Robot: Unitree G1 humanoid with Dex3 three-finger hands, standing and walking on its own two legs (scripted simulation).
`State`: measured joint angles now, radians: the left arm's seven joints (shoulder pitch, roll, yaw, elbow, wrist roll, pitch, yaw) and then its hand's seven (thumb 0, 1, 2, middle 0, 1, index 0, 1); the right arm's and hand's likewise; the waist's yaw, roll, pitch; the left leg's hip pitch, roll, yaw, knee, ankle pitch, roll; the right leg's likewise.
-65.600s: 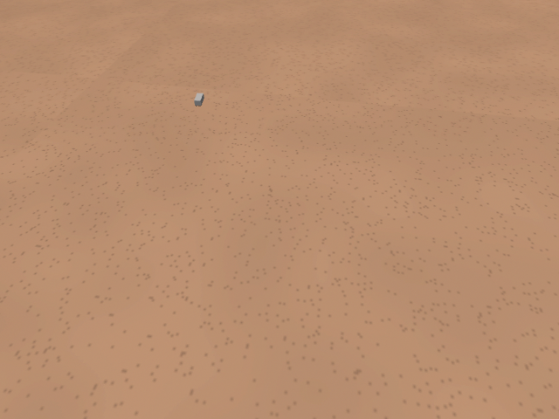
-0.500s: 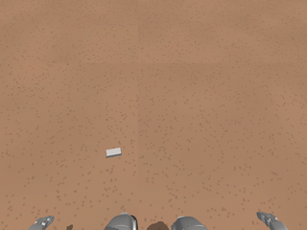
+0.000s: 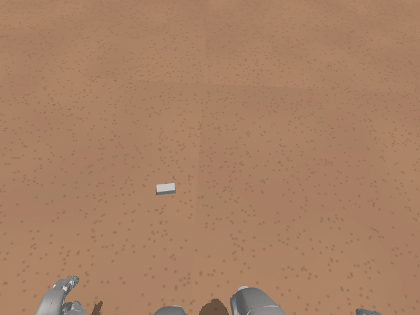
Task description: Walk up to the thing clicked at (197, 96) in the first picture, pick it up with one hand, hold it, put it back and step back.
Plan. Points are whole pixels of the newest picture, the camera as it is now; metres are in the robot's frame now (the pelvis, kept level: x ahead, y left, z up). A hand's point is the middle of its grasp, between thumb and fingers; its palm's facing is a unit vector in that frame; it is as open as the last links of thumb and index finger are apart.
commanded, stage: step back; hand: left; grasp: from above
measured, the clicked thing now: (166, 188) +0.73 +0.21 -0.74
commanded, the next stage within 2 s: none
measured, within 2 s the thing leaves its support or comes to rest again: neither
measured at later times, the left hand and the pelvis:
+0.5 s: hand out of the picture -0.08 +0.24 -0.14, palm faces +0.01 -0.90 -0.44, open 7.4 cm; pelvis -0.17 -0.03 +0.00, yaw +1 degrees
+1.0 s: hand out of the picture -0.29 +0.22 -0.15, palm faces -0.03 -0.91 -0.41, open 7.4 cm; pelvis -0.36 -0.06 -0.01, yaw -2 degrees
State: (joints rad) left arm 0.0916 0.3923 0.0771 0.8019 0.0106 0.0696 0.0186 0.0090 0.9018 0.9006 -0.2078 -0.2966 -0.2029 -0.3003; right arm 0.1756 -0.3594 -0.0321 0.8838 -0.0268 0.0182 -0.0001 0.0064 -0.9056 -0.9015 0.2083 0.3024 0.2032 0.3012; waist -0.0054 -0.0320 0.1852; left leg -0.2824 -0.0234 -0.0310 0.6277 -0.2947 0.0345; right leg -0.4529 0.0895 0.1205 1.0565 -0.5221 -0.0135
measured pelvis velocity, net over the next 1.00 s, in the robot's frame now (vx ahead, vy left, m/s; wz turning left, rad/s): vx -0.36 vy -0.06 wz -0.04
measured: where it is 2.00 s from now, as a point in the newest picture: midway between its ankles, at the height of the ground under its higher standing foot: outside the picture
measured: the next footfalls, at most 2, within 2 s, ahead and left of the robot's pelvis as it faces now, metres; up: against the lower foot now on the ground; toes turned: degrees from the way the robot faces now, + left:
right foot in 0.24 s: -0.08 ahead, -0.16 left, +0.00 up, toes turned -1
left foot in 0.56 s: -0.18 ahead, +0.09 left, +0.00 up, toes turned +1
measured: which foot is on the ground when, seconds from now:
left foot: down 0.00-0.26, up 0.28-0.54, down 0.56-0.94, up 0.96-1.00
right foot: up 0.00-0.22, down 0.24-0.58, up 0.60-0.90, down 0.92-1.00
